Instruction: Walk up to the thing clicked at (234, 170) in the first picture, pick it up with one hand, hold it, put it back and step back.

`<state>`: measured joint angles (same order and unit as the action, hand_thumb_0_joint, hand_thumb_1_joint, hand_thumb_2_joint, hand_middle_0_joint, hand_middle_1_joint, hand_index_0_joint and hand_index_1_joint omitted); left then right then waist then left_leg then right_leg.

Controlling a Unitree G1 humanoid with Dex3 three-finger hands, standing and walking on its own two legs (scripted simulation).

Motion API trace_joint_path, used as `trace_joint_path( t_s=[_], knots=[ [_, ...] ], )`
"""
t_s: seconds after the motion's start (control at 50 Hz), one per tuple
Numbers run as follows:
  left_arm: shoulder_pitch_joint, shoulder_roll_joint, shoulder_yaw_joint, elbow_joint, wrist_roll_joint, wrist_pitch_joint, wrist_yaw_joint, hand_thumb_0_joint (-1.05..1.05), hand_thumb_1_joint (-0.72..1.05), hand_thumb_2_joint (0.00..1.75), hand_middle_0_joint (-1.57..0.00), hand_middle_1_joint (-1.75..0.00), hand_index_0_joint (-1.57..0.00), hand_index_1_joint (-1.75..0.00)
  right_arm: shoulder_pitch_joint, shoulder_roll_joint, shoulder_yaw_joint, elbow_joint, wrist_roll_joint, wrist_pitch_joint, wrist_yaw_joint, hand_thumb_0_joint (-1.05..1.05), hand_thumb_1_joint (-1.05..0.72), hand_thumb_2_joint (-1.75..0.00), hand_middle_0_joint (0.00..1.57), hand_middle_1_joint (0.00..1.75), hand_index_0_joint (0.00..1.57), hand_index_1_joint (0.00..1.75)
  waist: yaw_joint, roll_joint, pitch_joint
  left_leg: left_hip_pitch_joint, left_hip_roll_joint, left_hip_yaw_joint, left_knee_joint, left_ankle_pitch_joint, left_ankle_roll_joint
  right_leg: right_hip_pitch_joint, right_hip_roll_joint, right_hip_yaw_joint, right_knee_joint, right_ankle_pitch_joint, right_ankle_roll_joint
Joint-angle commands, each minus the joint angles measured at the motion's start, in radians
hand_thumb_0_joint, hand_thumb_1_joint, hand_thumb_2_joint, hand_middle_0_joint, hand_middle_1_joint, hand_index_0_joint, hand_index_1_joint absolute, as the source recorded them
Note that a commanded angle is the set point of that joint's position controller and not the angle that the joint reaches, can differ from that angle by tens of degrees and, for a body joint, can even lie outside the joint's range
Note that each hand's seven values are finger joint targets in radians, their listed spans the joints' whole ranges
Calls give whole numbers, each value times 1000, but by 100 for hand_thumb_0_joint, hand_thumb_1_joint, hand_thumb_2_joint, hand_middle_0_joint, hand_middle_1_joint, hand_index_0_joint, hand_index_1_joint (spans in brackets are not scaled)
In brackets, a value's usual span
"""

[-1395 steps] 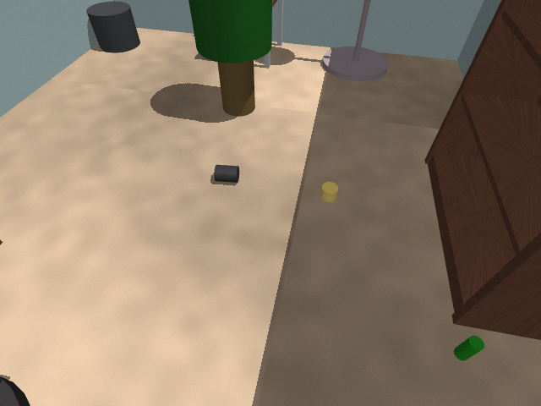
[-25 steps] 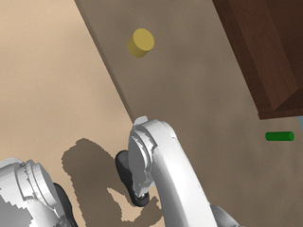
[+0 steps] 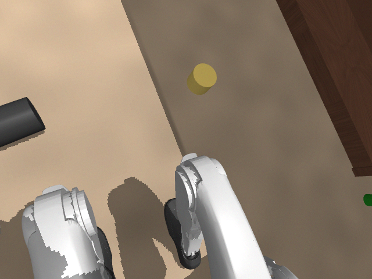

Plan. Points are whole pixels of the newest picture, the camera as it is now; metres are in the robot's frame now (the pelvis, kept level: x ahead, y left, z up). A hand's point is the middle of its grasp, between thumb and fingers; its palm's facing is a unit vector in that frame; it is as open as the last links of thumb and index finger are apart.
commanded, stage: withdraw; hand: left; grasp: from above
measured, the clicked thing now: (10, 123) +0.48 +0.32 -0.28
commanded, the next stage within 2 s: home in 0.50 s
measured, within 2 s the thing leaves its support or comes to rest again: neither
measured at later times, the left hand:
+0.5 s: hand out of the picture +0.43 +0.32 -0.09, palm faces -0.45 -0.07 -0.89, open 14.0 cm
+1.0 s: hand out of the picture +0.43 +0.30 -0.03, palm faces -0.29 -0.40 -0.87, open 10.7 cm
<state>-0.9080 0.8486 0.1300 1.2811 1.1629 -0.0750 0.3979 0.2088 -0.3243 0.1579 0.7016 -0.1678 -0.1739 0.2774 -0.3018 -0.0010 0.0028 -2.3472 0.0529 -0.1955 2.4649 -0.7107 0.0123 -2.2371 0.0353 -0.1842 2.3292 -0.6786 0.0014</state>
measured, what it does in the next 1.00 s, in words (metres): rises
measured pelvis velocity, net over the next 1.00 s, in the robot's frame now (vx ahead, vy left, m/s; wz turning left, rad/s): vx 0.00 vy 0.00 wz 0.11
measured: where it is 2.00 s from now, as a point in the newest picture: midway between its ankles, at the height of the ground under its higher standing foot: (147, 262)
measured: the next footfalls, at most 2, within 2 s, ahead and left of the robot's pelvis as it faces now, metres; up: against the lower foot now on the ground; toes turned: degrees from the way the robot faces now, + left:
none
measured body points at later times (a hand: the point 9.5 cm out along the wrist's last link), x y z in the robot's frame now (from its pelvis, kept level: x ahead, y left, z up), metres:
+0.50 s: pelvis -0.02 -0.01 +0.04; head +0.19 +0.09 +0.42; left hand +0.45 +0.32 -0.04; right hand +0.08 -0.28 -0.05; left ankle +0.06 +0.13 -0.29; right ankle +0.10 -0.11 -0.29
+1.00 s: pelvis +0.00 +0.00 +0.09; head +0.21 +0.05 +0.48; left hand +0.44 +0.32 +0.02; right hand +0.08 -0.25 -0.04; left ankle +0.06 +0.13 -0.29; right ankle +0.10 -0.11 -0.29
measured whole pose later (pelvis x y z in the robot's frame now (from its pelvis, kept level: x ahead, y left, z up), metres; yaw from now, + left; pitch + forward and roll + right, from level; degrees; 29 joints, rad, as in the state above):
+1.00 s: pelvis +0.00 +0.00 +0.09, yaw +6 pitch +37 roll -6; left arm -0.77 0.57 0.06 1.02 0.80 0.05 0.16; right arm 0.23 -0.25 0.03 0.69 -0.05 -0.01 0.12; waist -0.18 0.08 -0.17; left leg -2.12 0.05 -0.08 2.16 -0.69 0.02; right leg -2.06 0.02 -0.09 2.10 -0.68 0.00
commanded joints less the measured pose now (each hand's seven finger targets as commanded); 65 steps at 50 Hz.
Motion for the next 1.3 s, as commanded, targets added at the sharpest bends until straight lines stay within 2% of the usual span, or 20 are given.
trace_joint_path(
  t_s=[0.0, 0.02, 0.04, 0.06, 0.14, 0.2, 0.28, 0.36, 0.48, 0.58, 0.62, 0.74, 0.8, 0.9, 1.04, 1.1, 1.18, 1.22, 1.26, 1.28],
  knots=[
    [-125, 152, -29, -197, -53, 38, -94, 0, -46, 94, -15, -87, -14, -89, 187, -281, -163, -40, 51, 64, -22, 0, -91, -91, 20, 30, 20, 30, 43, 372, -724, 556, -13, 110, -337, 278, 10, 415, 53, 0, -291, 305, -43],
    [-191, 24, -135, -300, -77, 34, -135, 0, -45, 94, -15, -87, -13, -89, 173, -248, -159, -66, 60, 76, -23, 0, -90, -91, 20, 30, 20, 30, 15, 340, -751, 563, -13, 103, -354, 263, 13, 437, 55, -1, -305, 296, -40],
    [-177, 34, -128, -281, -90, 41, -159, 0, -46, 95, -16, -88, -13, -90, 179, -251, -172, -67, 72, 87, -33, 0, -91, -91, 20, 30, 20, 30, 25, 272, -737, 556, -14, 101, -364, 234, 23, 437, 58, 9, -327, 276, -36],
    [-201, -22, -174, -308, -110, 39, -185, 0, -47, 96, -15, -89, -13, -91, 197, -240, -174, -43, 76, 97, -43, 0, -91, -91, 20, 30, 20, 30, 4, 244, -686, 524, -21, 100, -383, 195, 25, 434, 54, 13, -351, 241, -36],
    [-295, -21, -173, -292, -141, 9, -227, 0, -50, 100, -12, -94, -9, -96, 174, -225, -184, -65, 86, 119, -99, 0, -90, -91, 20, 30, 20, 30, 1, 96, -578, 441, -36, 117, -397, 96, 28, 432, 49, 53, -424, 97, -46],
    [-356, 29, -169, -237, -91, -23, -210, 0, -49, 100, -12, -94, -10, -96, 147, -200, -164, -68, 87, 132, -147, 0, -90, -90, 20, 30, 20, 30, 12, 75, -537, 434, -44, 135, -405, 51, 25, 425, 47, 80, -458, 20, -48],
    [-418, 87, -147, -151, -27, -49, -158, 0, -53, 103, -9, -97, -7, -99, 101, -172, -139, -59, 86, 136, -180, 0, -90, -90, 20, 30, 20, 30, 54, 180, -573, 481, -50, 148, -437, 21, 17, 382, 40, 98, -426, -12, -54],
    [-482, 70, -160, -29, 34, -54, -111, 0, -53, 102, -9, -98, -7, -99, 95, -184, -126, -40, 80, 130, -195, 0, -90, -90, 20, 30, 20, 30, 21, 266, -571, 536, -50, 122, -457, 12, 10, 279, 30, 65, -369, 28, -58],
    [-545, 66, -166, 104, 42, -62, -71, 0, -49, 99, -12, -97, -11, -98, 136, -202, -103, -31, 61, 111, -194, 0, -89, -90, 20, 30, 20, 30, -20, 262, -598, 525, -50, 128, -402, 65, 14, 263, 23, 41, -328, 88, -51],
    [-595, 166, -107, 26, 48, -75, -34, 0, -47, 97, -14, -95, -13, -95, 180, -217, -99, -20, 43, 95, -187, 0, -89, -90, 20, 30, 20, 30, -3, 362, -748, 595, -46, 138, -356, 170, 6, 332, 20, 31, -284, 186, -47],
    [-538, 194, -64, -34, 42, -67, -16, 0, -33, 97, -26, -79, -23, -79, 200, -221, -112, -25, 44, 94, -183, 0, -88, -89, 20, 30, 20, 30, 32, 418, -852, 676, -47, 137, -369, 236, -1, 369, 11, 19, -258, 249, -48],
    [-467, 229, 22, -275, -68, -3, -12, 0, -6, 93, -24, -63, -22, -65, 252, -215, -160, -38, 63, 112, -171, 0, -89, -90, 20, 30, 20, 30, 76, 451, -1034, 760, -35, 160, -397, 329, 9, 503, 17, 42, -312, 339, -43],
    [-384, 139, 15, -289, -161, 43, -59, 0, 13, 90, -23, -54, -21, -56, 259, -192, -182, -26, 79, 121, -162, 0, -89, -90, 20, 30, 20, 30, 100, 407, -1030, 763, -34, 163, -430, 340, 16, 528, 19, 57, -355, 336, -42],
    [-103, -15, -25, -350, -345, 118, -189, 0, 40, 88, -22, -44, -20, -45, 234, -157, -214, -50, 119, 147, -163, 0, -89, -90, 20, 30, 20, 30, 151, 243, -909, 694, -40, 168, -548, 257, 33, 630, 25, 86, -485, 267, -38],
    [137, -178, -74, -678, -595, 151, -347, 0, 90, 95, -21, -34, -21, -34, 139, -135, -229, -128, 162, 152, -204, 0, -90, -90, 20, 30, 20, 30, 156, 80, -755, 752, -30, 129, -698, 205, 37, 738, 14, 101, -633, 240, -31],
    [184, -214, -62, -816, -679, 137, -349, 0, 90, 90, -20, -30, -20, -30, 96, -120, -236, -154, 170, 136, -227, 0, -90, -90, 20, 30, 20, 30, 175, 105, -711, 835, -32, 121, -776, 132, 28, 742, 5, 112, -703, 166, -38],
    [317, -250, -35, -914, -739, 150, -313, 0, 90, 90, -20, -30, -20, -30, 35, -105, -230, -176, 189, 112, -262, 0, -90, -90, 20, 30, 20, 30, 213, 175, -731, 1010, -26, 103, -912, 94, 15, 795, -1, 127, -762, 152, -36],
    [364, -306, -63, -982, -783, 172, -299, 0, 90, 90, -20, -30, -20, -30, 20, -101, -229, -181, 195, 100, -282, 0, -90, -90, 20, 30, 20, 30, 204, 207, -708, 1082, -28, 102, -975, 96, 7, 825, -7, 132, -813, 151, -36],
    [439, -314, -46, -1000, -838, 208, -286, 0, 90, 90, -20, -30, -20, -30, -5, -101, -228, -181, 201, 92, -300, 0, -90, -90, 20, 30, 20, 30, 212, 175, -684, 1144, -28, 89, -1030, 79, 7, 868, -6, 133, -873, 135, -32],
    [478, -355, -73, -1030, -874, 220, -287, 0, 90, 90, -20, -30, -20, -30, -16, -93, -226, -184, 202, 86, -306, 0, -90, -90, 20, 30, 20, 30, 199, 169, -667, 1158, -31, 98, -1044, 89, 8, 895, -6, 135, -902, 138, -31]
  ],
)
